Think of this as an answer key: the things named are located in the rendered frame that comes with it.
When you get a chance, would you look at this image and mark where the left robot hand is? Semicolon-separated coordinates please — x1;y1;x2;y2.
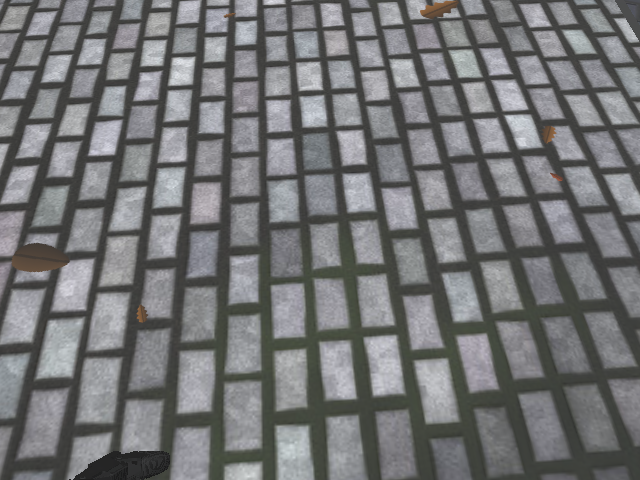
69;451;170;480

